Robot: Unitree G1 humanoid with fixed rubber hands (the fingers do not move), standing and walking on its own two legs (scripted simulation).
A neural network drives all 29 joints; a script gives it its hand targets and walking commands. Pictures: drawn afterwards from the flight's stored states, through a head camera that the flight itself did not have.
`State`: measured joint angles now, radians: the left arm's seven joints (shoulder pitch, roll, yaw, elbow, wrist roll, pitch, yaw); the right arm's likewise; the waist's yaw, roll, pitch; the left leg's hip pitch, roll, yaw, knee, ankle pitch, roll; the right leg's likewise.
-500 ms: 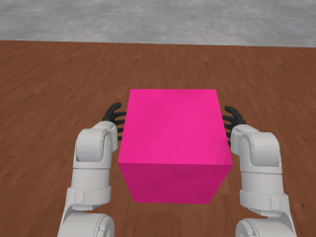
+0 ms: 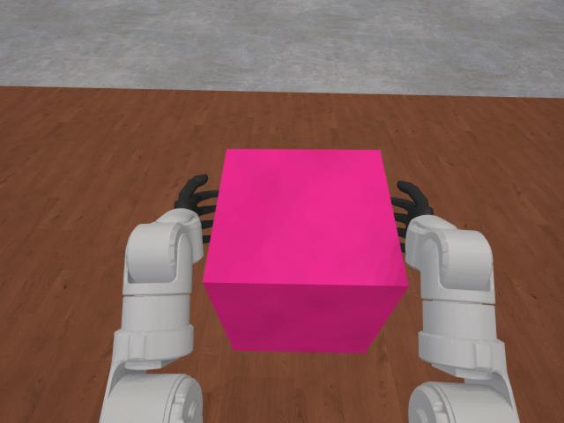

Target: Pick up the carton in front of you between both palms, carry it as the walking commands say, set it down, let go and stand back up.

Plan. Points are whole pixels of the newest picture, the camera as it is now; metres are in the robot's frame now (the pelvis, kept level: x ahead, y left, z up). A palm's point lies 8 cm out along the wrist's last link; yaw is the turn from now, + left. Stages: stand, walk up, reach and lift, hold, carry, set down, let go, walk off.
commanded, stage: carry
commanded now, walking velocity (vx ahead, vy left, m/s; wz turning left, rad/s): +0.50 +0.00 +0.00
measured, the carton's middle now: (300, 258) +0.36 -0.01 +0.03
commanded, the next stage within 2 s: none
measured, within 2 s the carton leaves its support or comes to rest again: neither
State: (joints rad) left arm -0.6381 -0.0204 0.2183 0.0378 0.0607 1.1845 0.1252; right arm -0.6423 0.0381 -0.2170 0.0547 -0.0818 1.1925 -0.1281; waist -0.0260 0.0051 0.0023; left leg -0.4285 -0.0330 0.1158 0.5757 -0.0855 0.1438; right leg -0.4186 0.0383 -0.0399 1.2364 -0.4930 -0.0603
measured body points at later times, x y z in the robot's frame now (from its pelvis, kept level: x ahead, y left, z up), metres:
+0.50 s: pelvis +0.33 -0.04 -0.05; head +0.37 -0.05 +0.39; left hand +0.67 +0.13 +0.02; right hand +0.70 -0.17 +0.02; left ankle +0.25 +0.09 -0.69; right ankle +0.35 -0.07 -0.78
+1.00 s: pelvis +0.64 +0.00 -0.10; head +0.67 +0.00 +0.35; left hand +1.01 +0.13 -0.01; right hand +0.99 -0.17 -0.01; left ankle +0.66 +0.03 -0.83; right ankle +0.58 -0.13 -0.74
